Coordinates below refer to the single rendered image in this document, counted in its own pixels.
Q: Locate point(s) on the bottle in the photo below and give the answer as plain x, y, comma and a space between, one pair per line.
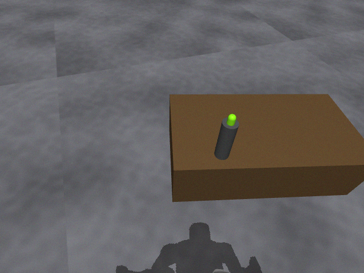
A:
228, 130

